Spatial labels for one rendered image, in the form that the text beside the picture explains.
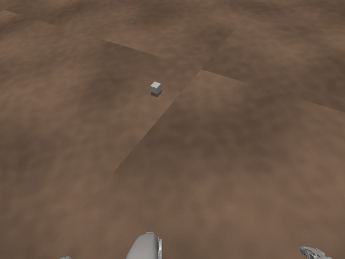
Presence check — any cube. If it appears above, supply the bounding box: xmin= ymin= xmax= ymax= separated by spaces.
xmin=150 ymin=82 xmax=162 ymax=94

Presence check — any right robot hand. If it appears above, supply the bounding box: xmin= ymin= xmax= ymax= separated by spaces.
xmin=300 ymin=246 xmax=332 ymax=259

